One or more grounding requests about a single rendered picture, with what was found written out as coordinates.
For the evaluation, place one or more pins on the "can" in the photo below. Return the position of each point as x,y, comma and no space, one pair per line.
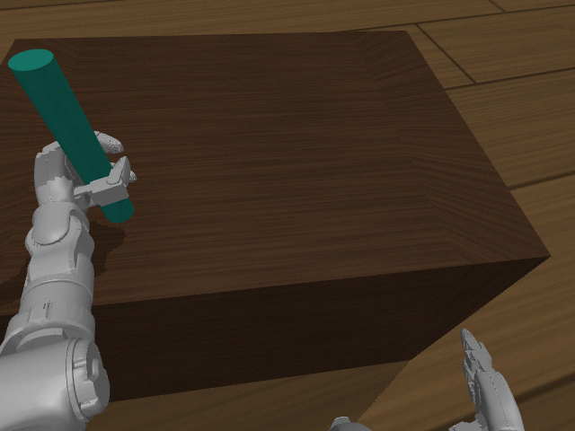
42,79

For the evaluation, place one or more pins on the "right robot hand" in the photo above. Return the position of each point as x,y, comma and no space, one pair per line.
496,408

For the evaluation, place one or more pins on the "left robot arm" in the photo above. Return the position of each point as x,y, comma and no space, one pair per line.
51,372

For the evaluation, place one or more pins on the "left robot hand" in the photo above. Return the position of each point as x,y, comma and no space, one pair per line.
55,178

